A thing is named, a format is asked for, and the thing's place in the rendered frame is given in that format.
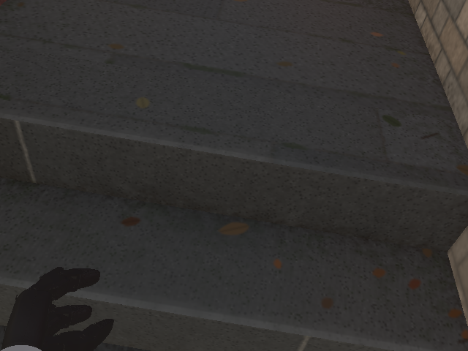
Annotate robot left hand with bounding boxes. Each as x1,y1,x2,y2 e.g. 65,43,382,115
1,267,114,351

